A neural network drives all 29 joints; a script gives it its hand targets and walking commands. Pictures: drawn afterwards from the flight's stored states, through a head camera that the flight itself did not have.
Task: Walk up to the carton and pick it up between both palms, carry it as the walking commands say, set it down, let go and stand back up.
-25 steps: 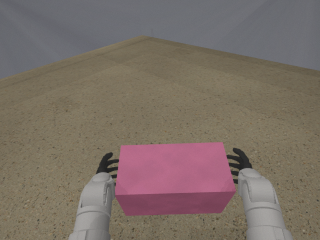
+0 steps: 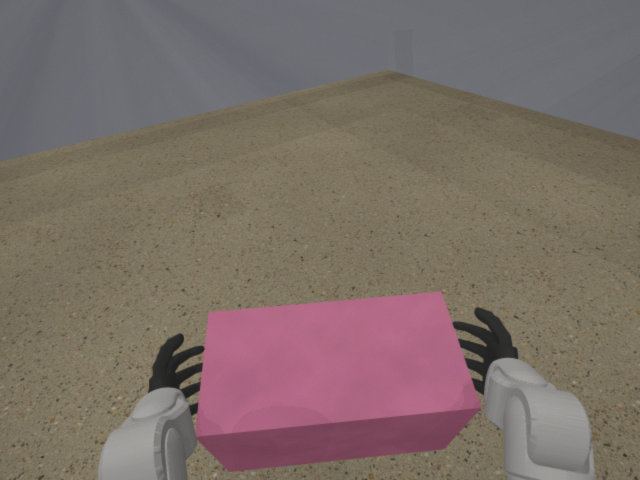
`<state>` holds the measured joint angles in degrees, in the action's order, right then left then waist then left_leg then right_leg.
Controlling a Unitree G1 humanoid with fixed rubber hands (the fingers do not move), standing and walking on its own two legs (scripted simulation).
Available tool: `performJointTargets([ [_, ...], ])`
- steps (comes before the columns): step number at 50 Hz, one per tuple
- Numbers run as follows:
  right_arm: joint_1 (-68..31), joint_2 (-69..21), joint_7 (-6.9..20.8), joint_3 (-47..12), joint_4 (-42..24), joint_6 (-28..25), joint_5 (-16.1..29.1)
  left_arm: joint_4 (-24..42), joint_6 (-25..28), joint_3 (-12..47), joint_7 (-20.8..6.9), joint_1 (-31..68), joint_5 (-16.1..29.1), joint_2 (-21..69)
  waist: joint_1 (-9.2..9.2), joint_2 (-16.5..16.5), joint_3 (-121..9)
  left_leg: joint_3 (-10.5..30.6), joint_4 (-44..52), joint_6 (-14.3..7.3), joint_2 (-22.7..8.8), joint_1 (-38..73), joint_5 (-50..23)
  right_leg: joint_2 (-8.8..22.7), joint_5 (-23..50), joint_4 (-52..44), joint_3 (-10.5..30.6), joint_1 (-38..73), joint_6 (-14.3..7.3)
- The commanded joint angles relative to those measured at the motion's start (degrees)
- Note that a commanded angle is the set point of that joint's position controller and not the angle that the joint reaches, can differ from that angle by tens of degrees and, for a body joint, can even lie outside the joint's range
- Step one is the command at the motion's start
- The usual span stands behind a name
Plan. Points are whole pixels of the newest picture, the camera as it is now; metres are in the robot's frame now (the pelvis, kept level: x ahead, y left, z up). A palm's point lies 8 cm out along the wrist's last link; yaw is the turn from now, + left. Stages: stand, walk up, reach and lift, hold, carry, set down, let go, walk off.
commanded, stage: carry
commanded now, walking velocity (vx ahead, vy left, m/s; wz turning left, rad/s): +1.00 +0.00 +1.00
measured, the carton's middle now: (332, 384) +0.27 +0.01 +0.02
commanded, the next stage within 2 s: none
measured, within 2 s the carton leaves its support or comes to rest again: neither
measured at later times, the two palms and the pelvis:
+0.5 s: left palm (79, 284) +0.42 +0.39 +0.07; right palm (282, 210) +0.63 +0.09 +0.06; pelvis +0.33 +0.13 -0.02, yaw +26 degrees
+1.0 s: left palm out of the picture +0.61 +0.64 +0.10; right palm (136, 143) +0.94 +0.49 +0.09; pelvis +0.67 +0.36 +0.01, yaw +56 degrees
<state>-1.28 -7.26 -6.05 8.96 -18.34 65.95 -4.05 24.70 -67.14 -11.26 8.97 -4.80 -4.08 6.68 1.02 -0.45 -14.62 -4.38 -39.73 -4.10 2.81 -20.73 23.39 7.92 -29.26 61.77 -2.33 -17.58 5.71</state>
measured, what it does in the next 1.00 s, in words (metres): walks ahead, turning left: right foot, then left foot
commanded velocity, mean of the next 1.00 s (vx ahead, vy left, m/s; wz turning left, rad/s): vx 0.78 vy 0.00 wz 0.78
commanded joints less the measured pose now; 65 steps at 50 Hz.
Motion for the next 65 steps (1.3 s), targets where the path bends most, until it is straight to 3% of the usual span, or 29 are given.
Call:
performJointTargets([
  [1, -33.87, -42.66, 9.95, -41.22, -14.62, 0.76, 19.71, 7.24, 0.89, 44.60, -13.72, 40.89, 22.03, 47.82, 0.74, -0.01, 1.98, 28.86, 18.57, -11.89, -14.86, 17.38, -21.27, 0.45, -6.06, -10.89, 2.93, -25.85, -0.39],
  [6, -28.70, -42.79, 10.67, -41.71, -14.92, 0.49, 21.40, 8.46, 2.22, 44.75, -11.94, 36.24, 21.50, 49.47, -1.17, -7.02, -7.32, 15.04, 6.66, -6.40, -5.47, 2.45, -31.58, -7.39, 17.60, -37.17, -8.74, 11.21, -0.63],
  [7, -29.82, -42.73, 10.92, -41.45, -14.14, 0.57, 22.00, 7.43, 2.32, 44.18, -11.24, 35.42, 20.92, 49.04, -3.14, -3.97, -10.96, 10.95, -2.52, -3.37, -3.87, -11.87, -32.19, -2.30, 18.08, -36.35, -4.12, 32.04, -3.35],
  [8, -27.43, -39.92, 11.27, -40.59, -13.42, 1.74, 21.59, 6.74, 2.00, 43.41, -10.59, 31.74, 19.23, 46.63, -4.48, 8.76, -15.02, 6.09, -13.69, -0.30, -0.82, -23.75, -21.77, 8.20, 5.92, -40.64, 9.41, 44.17, -8.31],
  [9, -34.22, -39.51, 12.31, -43.82, -18.63, 1.70, 24.18, 7.28, 3.27, 41.77, -9.94, 29.89, 16.85, 46.49, -3.73, 23.55, -12.28, 4.26, -29.84, 3.59, 1.11, -34.00, 4.89, 21.50, 15.32, -45.95, 33.23, 45.53, -14.88],
  [10, -36.84, -40.46, 13.11, -45.37, -19.94, 1.95, 25.56, 7.94, 3.42, 41.83, -9.21, 29.93, 16.25, 47.93, -3.34, 16.79, -9.09, 8.22, -34.62, 2.04, -4.64, -39.99, 6.51, 24.34, 23.71, -43.46, 36.88, 43.59, -18.05],
  [13, -30.21, -43.54, 13.24, -42.27, -13.43, 2.51, 24.99, 11.81, 2.48, 42.19, -8.93, 35.22, 17.97, 49.36, -3.80, 2.83, -3.47, 9.40, -22.48, 0.88, -11.09, -46.98, 8.55, 23.80, 33.62, -41.13, 20.04, 44.97, -13.09],
  [14, -29.65, -43.66, 13.36, -41.99, -15.69, 1.75, 24.14, 14.01, 2.73, 43.85, -9.59, 36.28, 19.17, 49.68, -3.27, 5.69, -1.55, 8.37, -15.39, 0.24, -12.57, -42.27, 8.75, 23.38, 33.83, -42.04, 13.64, 39.34, -10.47],
  [17, -21.43, -45.18, 12.51, -40.31, -11.07, 1.53, 20.06, 15.06, 1.78, 44.99, -10.84, 35.17, 21.20, 46.17, -0.37, 10.46, -3.72, -6.33, 1.41, -0.81, -4.04, -6.28, -4.39, 15.09, 40.93, -42.01, -10.05, 17.53, -3.64],
  [20, -16.05, -42.29, 10.60, -37.56, -9.23, 0.54, 15.71, 14.37, 1.48, 47.20, -12.75, 33.59, 22.56, 42.56, 2.40, 6.90, -7.99, -11.96, 2.54, -3.75, 4.84, 22.73, -5.49, 10.05, 60.64, -17.90, -17.55, 2.02, -0.62],
  [21, -16.20, -43.80, 10.35, -37.74, -9.06, 0.21, 15.61, 16.98, 1.37, 48.72, -13.29, 37.20, 22.93, 41.73, 4.75, 2.24, -7.69, -1.44, 7.81, -7.73, 1.68, 31.52, -2.69, 6.93, 52.05, -3.08, -16.98, -8.77, 0.76],
  [22, -17.66, -43.00, 10.09, -38.43, -9.84, -0.20, 15.06, 17.02, 1.03, 49.58, -14.19, 38.39, 23.15, 42.17, 4.54, -9.86, -3.54, 26.04, 16.45, -13.63, -12.23, 35.51, 8.89, -0.48, 19.90, 12.29, -14.27, -26.42, 2.27],
  [23, -15.87, -42.95, 9.64, -39.10, -11.37, -0.31, 14.78, 17.41, 0.75, 49.97, -15.24, 36.12, 24.70, 43.05, 2.71, -10.89, -4.08, 48.86, 20.73, -18.91, -21.41, 35.35, -11.47, -6.28, -0.53, 21.36, -3.90, -31.90, 1.87],
  [25, -26.40, -45.71, 9.92, -42.37, -17.42, -0.78, 17.66, 16.31, 1.83, 50.64, -16.35, 40.89, 26.20, 46.16, 2.43, 3.40, -5.10, 42.72, 15.33, -17.28, -19.74, 33.91, -29.77, -0.93, -1.05, 24.75, 3.60, -34.58, -0.39],
  [30, -30.91, -47.12, 11.88, -46.24, -20.38, -2.12, 20.90, 12.87, 3.84, 47.09, -16.39, 34.76, 22.36, 50.73, 0.93, -4.37, -1.51, 29.32, 18.61, -12.34, -15.97, 14.01, -21.61, 1.94, -4.36, -13.15, 4.11, -19.79, -0.49],
  [33, -22.90, -47.74, 13.34, -47.03, -14.91, -1.32, 22.13, 15.11, 5.26, 47.12, -14.64, 34.02, 20.86, 49.58, -0.03, -7.27, -3.50, 14.18, 10.63, -7.04, -7.22, 0.15, -27.36, -7.01, 12.52, -36.19, -6.99, 8.80, -0.15],
  [34, -25.37, -45.49, 13.37, -47.74, -17.38, -1.57, 23.70, 14.20, 5.58, 45.64, -14.08, 30.77, 19.77, 48.36, -2.26, -0.05, -8.69, 7.96, -1.12, -2.64, -3.18, -10.84, -26.28, -3.58, 20.24, -39.35, -6.28, 31.06, -0.35],
  [36, -29.63, -42.95, 14.25, -48.83, -20.94, -0.71, 25.60, 13.72, 6.29, 43.77, -12.64, 27.00, 17.47, 46.96, -3.13, 21.17, -14.12, 4.14, -32.16, 4.79, 0.91, -29.39, 4.42, 25.11, 16.03, -46.61, 33.70, 43.98, -11.29],
  [37, -32.19, -41.28, 15.15, -49.74, -22.58, -0.34, 26.69, 11.80, 6.03, 43.11, -11.47, 23.38, 15.00, 47.36, -3.53, 12.16, -12.73, 6.67, -39.36, 3.52, -1.32, -30.43, 5.03, 25.90, 28.75, -44.83, 36.03, 40.63, -15.50],
  [40, -28.77, -44.54, 15.52, -47.66, -19.11, -0.04, 27.27, 17.09, 5.94, 43.24, -10.63, 28.94, 16.79, 48.88, -3.83, 3.36, -4.88, 7.17, -36.45, 1.42, -10.50, -46.38, 5.46, 24.92, 44.31, -39.02, 19.23, 45.50, -10.91],
  [46, -14.30, -44.46, 11.00, -42.38, -13.80, 0.67, 17.42, 18.67, 3.06, 45.24, -12.84, 27.84, 22.21, 43.41, -2.15, 13.12, 2.15, -5.27, 5.52, 2.34, -1.67, -16.90, -16.30, 7.48, 67.61, -46.41, -11.97, 26.34, -2.26],
  [49, -12.55, -44.58, 8.43, -40.11, -15.98, -0.47, 13.83, 19.20, 1.89, 49.48, -15.19, 30.24, 27.95, 44.10, -0.08, 14.86, -4.61, -15.70, 11.29, 1.00, 8.38, 14.31, -33.02, 6.09, 91.67, -27.11, -14.79, 17.10, -1.28],
  [50, -9.49, -44.76, 7.81, -38.81, -15.83, -1.27, 12.46, 23.10, 2.40, 52.53, -15.61, 34.08, 30.22, 44.11, 1.79, 12.40, -8.35, -13.16, 13.74, -1.39, 7.14, 22.74, -38.81, 3.99, 86.31, -17.36, -15.07, 12.56, 0.00],
  [51, -12.00, -45.06, 8.04, -38.92, -15.29, -1.63, 13.10, 24.14, 2.49, 52.32, -16.04, 36.92, 30.03, 42.64, 3.41, 5.89, -12.56, -2.98, 11.09, -7.26, -1.34, 37.90, -49.62, 1.49, 57.62, -3.96, -12.94, -2.72, 0.41],
  [52, -13.82, -43.78, 8.16, -40.10, -16.57, -1.69, 14.25, 23.79, 2.29, 52.53, -16.66, 35.25, 29.23, 42.74, 1.24, -5.71, -17.27, 16.25, 4.57, -12.05, -20.63, 52.63, -83.33, -4.58, 1.14, 11.21, -10.06, -17.84, 0.93],
  [53, -17.49, -42.69, 7.73, -39.78, -15.97, -1.33, 14.04, 18.62, 1.85, 50.22, -16.76, 34.33, 28.98, 42.71, -0.19, -3.47, -19.68, 26.04, 5.78, -15.56, -29.31, 49.59, -98.22, -4.72, -8.56, 21.51, -1.29, -18.92, -0.90],
  [57, -20.60, -48.43, 9.81, -41.21, -17.52, -2.37, 15.59, 16.80, 3.20, 50.39, -18.36, 32.15, 28.69, 50.81, 0.21, 2.68, -12.41, 14.80, 16.00, -10.87, -21.07, 26.83, -60.88, 2.59, 2.79, 10.04, 2.53, -15.80, -1.84],
  [61, -20.57, -54.07, 12.28, -45.67, -16.24, -3.18, 19.21, 20.22, 5.08, 50.04, -17.98, 32.71, 25.81, 52.44, 0.02, -3.62, -12.57, 9.40, 18.05, -10.54, -20.94, 22.37, -57.18, 2.07, 6.05, -15.57, 1.24, -8.16, -3.00],
  [65, -28.05, -52.97, 13.59, -49.45, -25.26, -4.29, 23.64, 22.12, 6.60, 47.79, -16.96, 30.44, 23.33, 53.42, -1.70, -4.45, -16.82, -0.43, 9.68, -2.64, -10.82, 11.70, -34.06, -0.71, 31.30, -38.63, -5.39, 10.92, -4.64],
])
